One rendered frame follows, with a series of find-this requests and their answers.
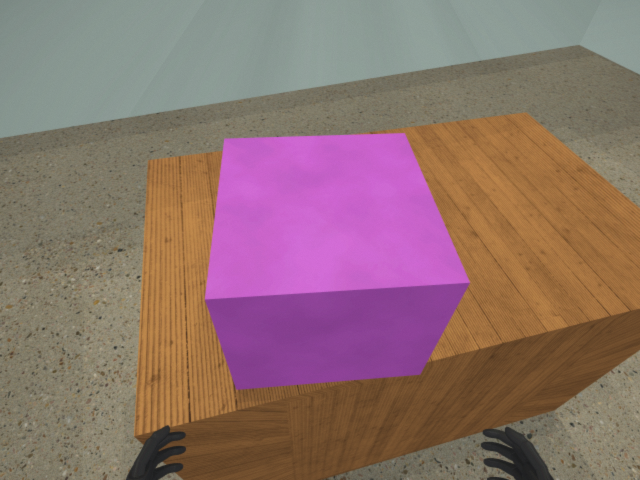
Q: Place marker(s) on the pedestal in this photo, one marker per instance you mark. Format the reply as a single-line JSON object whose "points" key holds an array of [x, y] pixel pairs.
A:
{"points": [[552, 253]]}

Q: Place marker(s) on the robot right hand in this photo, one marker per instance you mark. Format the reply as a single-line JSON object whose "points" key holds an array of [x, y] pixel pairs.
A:
{"points": [[528, 465]]}

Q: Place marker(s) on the robot left hand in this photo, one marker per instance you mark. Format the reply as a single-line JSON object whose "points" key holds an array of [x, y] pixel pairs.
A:
{"points": [[144, 467]]}

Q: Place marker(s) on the carton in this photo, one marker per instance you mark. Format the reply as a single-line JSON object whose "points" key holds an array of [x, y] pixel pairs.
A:
{"points": [[329, 261]]}

